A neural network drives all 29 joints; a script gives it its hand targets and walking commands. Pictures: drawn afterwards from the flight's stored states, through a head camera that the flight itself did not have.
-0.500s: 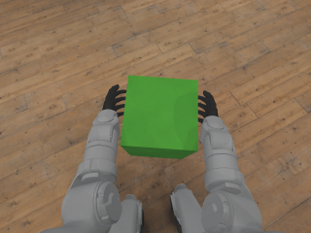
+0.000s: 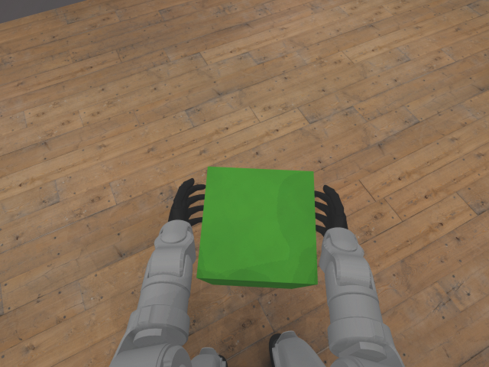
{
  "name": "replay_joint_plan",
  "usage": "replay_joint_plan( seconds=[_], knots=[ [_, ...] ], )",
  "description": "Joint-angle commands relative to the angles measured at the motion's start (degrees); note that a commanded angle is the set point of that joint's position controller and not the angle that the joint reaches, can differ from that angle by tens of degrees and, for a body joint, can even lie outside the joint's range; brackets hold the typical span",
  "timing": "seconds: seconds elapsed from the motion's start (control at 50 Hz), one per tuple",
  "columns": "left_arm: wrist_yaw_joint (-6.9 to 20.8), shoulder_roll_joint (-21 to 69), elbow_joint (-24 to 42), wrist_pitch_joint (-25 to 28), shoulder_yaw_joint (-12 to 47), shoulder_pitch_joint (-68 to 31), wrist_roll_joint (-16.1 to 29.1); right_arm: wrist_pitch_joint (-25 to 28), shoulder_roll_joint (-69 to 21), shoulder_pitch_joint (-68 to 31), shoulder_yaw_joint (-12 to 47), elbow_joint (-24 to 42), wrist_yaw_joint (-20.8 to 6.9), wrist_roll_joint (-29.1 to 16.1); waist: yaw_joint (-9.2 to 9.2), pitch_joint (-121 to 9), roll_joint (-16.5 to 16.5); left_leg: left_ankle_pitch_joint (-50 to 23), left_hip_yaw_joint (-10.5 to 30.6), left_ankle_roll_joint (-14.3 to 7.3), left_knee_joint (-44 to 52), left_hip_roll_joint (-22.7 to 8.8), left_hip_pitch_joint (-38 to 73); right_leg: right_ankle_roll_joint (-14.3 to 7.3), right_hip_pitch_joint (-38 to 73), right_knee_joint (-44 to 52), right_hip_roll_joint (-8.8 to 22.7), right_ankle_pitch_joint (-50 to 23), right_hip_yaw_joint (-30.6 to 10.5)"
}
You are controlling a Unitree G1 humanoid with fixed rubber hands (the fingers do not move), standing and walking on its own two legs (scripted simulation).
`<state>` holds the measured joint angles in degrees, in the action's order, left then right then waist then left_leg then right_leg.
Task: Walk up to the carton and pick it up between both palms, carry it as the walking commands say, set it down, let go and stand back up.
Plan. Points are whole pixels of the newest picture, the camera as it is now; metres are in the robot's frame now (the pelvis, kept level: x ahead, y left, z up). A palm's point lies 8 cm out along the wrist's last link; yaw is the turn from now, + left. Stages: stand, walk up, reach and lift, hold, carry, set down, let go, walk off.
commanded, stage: reach and lift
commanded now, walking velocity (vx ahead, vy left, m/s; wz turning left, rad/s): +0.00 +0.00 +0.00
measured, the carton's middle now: (255, 236) +0.36 -0.03 -0.11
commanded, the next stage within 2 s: none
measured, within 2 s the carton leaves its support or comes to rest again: neither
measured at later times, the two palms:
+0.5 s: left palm (163, 225) +0.34 +0.11 +0.03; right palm (343, 229) +0.31 -0.15 +0.03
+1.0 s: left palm (150, 218) +0.33 +0.11 +0.09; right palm (357, 220) +0.30 -0.15 +0.09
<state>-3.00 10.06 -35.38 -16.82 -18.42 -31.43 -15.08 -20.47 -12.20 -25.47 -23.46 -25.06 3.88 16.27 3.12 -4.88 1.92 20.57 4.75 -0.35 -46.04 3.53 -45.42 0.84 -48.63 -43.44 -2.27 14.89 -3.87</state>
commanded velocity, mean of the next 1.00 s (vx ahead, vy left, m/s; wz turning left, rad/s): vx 0.00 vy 0.00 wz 0.00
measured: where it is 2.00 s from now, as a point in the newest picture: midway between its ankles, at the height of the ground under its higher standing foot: outside the picture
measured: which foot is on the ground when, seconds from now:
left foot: down 0.00-1.00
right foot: down 0.00-1.00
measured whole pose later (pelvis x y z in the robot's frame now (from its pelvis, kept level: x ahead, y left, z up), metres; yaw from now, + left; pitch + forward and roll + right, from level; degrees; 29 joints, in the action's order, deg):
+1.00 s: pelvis +0.01 +0.01 +0.04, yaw +1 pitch -5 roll -1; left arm -3.1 10.3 -28.8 -37.4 -14.6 -24.7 -15.8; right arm -41.7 -10.6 -21.5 -16.5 -21.7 3.8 17.4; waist 4.1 -1.1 1.5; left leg 14.9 5.9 -1.2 -25.6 2.8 -5.6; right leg 0.9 -8.2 -22.7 -1.4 9.5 -3.8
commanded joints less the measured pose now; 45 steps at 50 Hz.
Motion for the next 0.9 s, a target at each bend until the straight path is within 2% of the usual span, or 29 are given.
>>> replay_joint_plan(
  seconds=[0.0, 0.02, 0.06, 0.1, 0.14, 0.16, 0.18, 0.2, 0.26, 0.28, 0.3, 0.32, 0.34, 0.4, 0.42, 0.46, 0.48, 0.5, 0.52, 0.6, 0.62, 0.66, 0.68, 0.7, 0.78, 0.8, 0.84, 0.86, 0.88],
  knots=[
    [14.7, 60.3, -2.7, 0.4, 31.0, -24.1, 6.7, 0.6, -58.1, -29.3, 36.9, -5.1, -14.0, -8.9, 1.0, -33.2, -0.8, -21.6, 1.0, -0.5, 7.3, 3.5, 14.5, 1.0, 31.1, 3.4, -5.0, -21.7, 0.2],
    [14.7, 59.2, -2.1, 0.8, 31.1, -23.1, 5.6, 1.3, -61.0, -30.6, 37.5, -4.0, -13.8, -8.7, -0.78, -32.9, -2.8, -23.5, 0.6, -0.6, 7.3, 3.6, 13.1, 1.3, 32.7, 3.2, -5.0, -24.9, -0.5],
    [14.8, 58.9, -3.4, 0.1, 29.2, -22.9, 4.3, 0.7, -60.2, -29.0, 36.9, -5.6, -13.6, -7.9, -1.5, -30.2, -1.0, -19.4, 0.1, -0.5, 9.2, 3.7, 12.8, 1.2, 35.2, 5.4, -4.7, -21.4, -1.0],
    [14.7, 58.7, -4.0, -0.7, 29.4, -21.9, 3.9, 0.2, -58.7, -28.2, 35.1, -7.2, -13.9, -7.5, -0.81, -27.7, -0.6, -19.7, 0.6, -0.5, 10.2, 3.2, 14.8, 0.8, 33.7, 6.0, -4.7, -20.1, -0.6],
    [15.5, 61.2, -1.6, -0.8, 33.2, -24.5, 7.3, 0.7, -61.7, -32.7, 39.5, -1.2, -13.3, -10.6, -0.23, -33.8, -2.8, -19.7, 0.4, -0.8, 10.1, 3.1, 17.7, 1.4, 40.1, 6.3, -4.4, -22.9, -0.6],
    [15.7, 60.2, -5.4, -1.0, 28.3, -23.2, 4.8, 0.4, -59.2, -32.8, 36.9, -3.6, -12.9, -8.6, -0.16, -28.9, -2.3, -17.5, 0.0, -1.1, 9.8, 3.8, 15.2, 1.5, 37.2, 7.6, -3.7, -20.8, -1.4],
    [15.7, 59.9, -1.5, -1.0, 30.8, -25.0, 5.9, -0.2, -61.0, -28.6, 36.9, -5.1, -12.8, -7.5, 0.74, -28.7, -1.9, -16.7, 0.0, -0.7, 11.1, 3.5, 16.6, 1.4, 39.5, 8.7, -4.0, -20.4, -1.5],
    [15.7, 61.4, -1.2, -1.3, 32.3, -25.4, 7.1, 0.1, -61.3, -31.6, 39.3, -1.6, -12.7, -9.8, -0.54, -31.9, -1.8, -19.1, 0.4, -1.0, 11.8, 3.4, 19.8, 1.2, 40.1, 8.5, -4.1, -21.3, -1.1],
    [15.6, 60.3, 0.1, -1.9, 32.5, -24.3, 7.0, -1.3, -60.9, -27.3, 37.7, -3.5, -13.0, -8.4, 1.2, -29.7, -0.9, -20.5, 1.4, -0.8, 13.5, 2.8, 21.9, 1.0, 39.8, 9.5, -4.0, -22.3, -0.5],
    [15.9, 62.3, -2.7, -2.9, 32.0, -22.3, 7.4, -1.6, -60.7, -29.1, 38.9, -1.7, -12.8, -9.6, 0.48, -29.6, -1.4, -18.6, 1.4, -1.2, 13.9, 2.8, 21.8, 1.1, 42.4, 9.9, -3.6, -21.1, -0.5],
    [16.0, 61.3, -2.4, -3.0, 30.7, -26.0, 7.3, -1.8, -59.5, -30.6, 35.9, -3.1, -12.6, -8.4, 1.6, -25.4, -1.6, -15.3, 1.4, -1.2, 13.6, 2.9, 18.9, 1.1, 39.4, 9.9, -3.6, -17.5, -0.1],
    [16.0, 61.0, 1.3, -3.1, 33.6, -26.8, 8.6, -2.6, -61.6, -30.3, 38.2, -2.1, -12.9, -9.2, 1.19, -29.5, -2.5, -17.4, 1.4, -0.8, 14.6, 2.7, 22.9, 1.2, 43.0, 10.5, -4.3, -19.3, 0.0],
    [15.9, 59.8, -1.2, -4.0, 32.2, -27.0, 8.2, -3.4, -60.6, -29.5, 35.8, -4.5, -12.9, -8.8, 2.36, -23.9, -1.7, -13.7, 1.7, -0.6, 15.2, 2.1, 21.0, 0.9, 40.7, 10.8, -3.8, -15.9, 0.2],
    [16.1, 60.1, -3.7, -5.8, 28.5, -25.1, 6.4, -5.1, -61.6, -32.8, 35.3, -4.9, -13.3, -9.6, 0.18, -21.1, -0.4, -8.0, 1.3, -1.6, 16.9, 2.3, 21.1, 0.9, 41.4, 12.7, -3.0, -9.6, -0.1],
    [16.1, 60.2, -5.0, -6.9, 27.8, -24.9, 6.4, -6.1, -59.7, -31.8, 34.5, -5.3, -13.4, -8.5, 1.71, -19.0, -1.4, -7.8, 1.4, -1.5, 18.1, 2.2, 21.7, 0.8, 42.0, 13.6, -3.1, -10.0, 0.4],
    [16.3, 61.0, 0.2, -6.6, 30.0, -28.4, 9.7, -6.5, -62.8, -35.9, 38.0, -1.4, -13.7, -11.7, 0.22, -23.9, -2.7, -10.9, 1.3, -1.7, 18.1, 2.0, 25.3, 1.1, 44.7, 13.7, -3.0, -12.0, -0.1],
    [16.2, 62.1, 1.5, -7.1, 32.6, -29.3, 10.8, -6.7, -61.9, -34.7, 38.1, -1.0, -13.7, -12.5, 1.37, -25.1, 0.3, -13.9, 2.2, -1.2, 18.8, 1.4, 26.7, 0.6, 44.9, 13.0, -3.3, -15.8, 0.3],
    [16.1, 62.9, 0.3, -8.0, 31.2, -26.4, 10.3, -7.6, -61.2, -32.1, 37.0, -1.7, -13.7, -10.7, 1.73, -23.7, -2.2, -14.9, 2.1, -1.0, 18.8, 1.5, 26.8, 0.6, 45.5, 13.9, -3.4, -16.5, 0.4],
    [16.4, 61.3, 2.1, -7.9, 30.7, -30.0, 10.7, -8.2, -60.6, -32.9, 34.7, -2.9, -13.8, -10.2, 2.38, -21.1, -1.9, -11.5, 2.0, -0.6, 18.7, 1.6, 25.5, 0.4, 44.3, 14.3, -3.3, -12.7, 0.3],
    [16.1, 62.6, -1.5, -11.5, 30.1, -24.0, 10.3, -10.9, -59.7, -30.7, 34.7, -3.0, -13.9, -10.8, 2.49, -17.3, 0.7, -11.5, 1.7, -0.5, 21.4, 1.0, 27.9, -0.1, 47.0, 16.4, -2.6, -13.3, 1.0],
    [16.2, 61.9, 2.0, -11.0, 31.2, -27.1, 11.2, -11.2, -60.6, -32.6, 35.6, -1.6, -14.4, -12.2, 1.64, -18.3, 0.8, -12.5, 2.1, -0.5, 21.6, 0.8, 29.3, 0.0, 46.7, 16.2, -2.8, -13.8, 0.7],
    [16.0, 62.0, 4.1, -11.8, 33.1, -27.7, 12.1, -12.4, -60.5, -30.6, 36.0, -1.1, -14.5, -12.6, 2.8, -19.0, -0.4, -14.4, 2.6, -0.3, 22.0, 0.5, 30.1, 0.3, 48.1, 16.7, -3.3, -15.8, 1.2],
    [15.7, 63.0, 5.8, -12.4, 34.6, -26.7, 12.8, -12.8, -61.2, -32.3, 38.1, 1.3, -14.6, -14.1, 1.56, -21.0, 1.8, -16.6, 2.6, 0.0, 22.3, 0.4, 31.5, 0.0, 50.8, 16.6, -3.3, -18.0, 1.2],
    [15.8, 61.9, 2.3, -13.4, 31.0, -25.4, 12.0, -14.0, -60.2, -31.0, 35.2, -0.6, -14.3, -12.7, 3.16, -14.5, -1.8, -12.2, 2.9, -0.6, 22.6, 0.6, 29.7, 0.3, 48.1, 17.8, -2.6, -14.5, 0.7],
    [16.0, 61.5, 4.3, -15.1, 31.3, -24.2, 12.3, -16.3, -60.7, -31.4, 38.5, 1.9, -14.4, -14.2, 0.28, -14.5, -2.4, -10.4, 2.2, -0.9, 24.6, 0.6, 32.2, 0.7, 50.6, 19.6, -2.4, -12.2, 1.2],
    [16.1, 61.5, 7.2, -15.4, 33.3, -27.2, 14.1, -16.3, -62.8, -36.0, 40.6, 4.6, -14.2, -16.3, 0.26, -16.2, -1.7, -11.0, 2.1, -1.2, 24.2, 0.6, 32.5, 0.9, 52.9, 19.2, -2.1, -13.3, 0.5],
    [15.7, 62.3, 6.8, -16.5, 33.6, -26.5, 13.5, -17.5, -59.9, -30.0, 38.0, 1.2, -14.4, -14.2, 2.24, -15.6, -1.1, -13.4, 2.8, -0.5, 25.0, 0.0, 34.5, 0.0, 51.3, 19.7, -2.2, -15.4, 0.7],
    [15.4, 61.8, 8.9, -16.8, 34.2, -27.3, 13.2, -17.7, -59.6, -28.5, 37.8, 0.8, -14.5, -14.8, 2.16, -15.8, 2.3, -14.7, 2.9, 0.0, 25.2, 0.2, 35.0, -0.4, 52.3, 19.6, -2.3, -17.0, 0.7],
    [15.4, 60.8, 10.1, -17.3, 34.2, -26.0, 13.4, -18.2, -60.9, -29.6, 38.4, 2.6, -14.0, -15.2, 0.97, -15.7, -1.0, -17.4, 2.9, -0.1, 24.7, 0.0, 36.2, 0.1, 52.4, 19.6, -2.5, -18.7, 0.4]
  ],
)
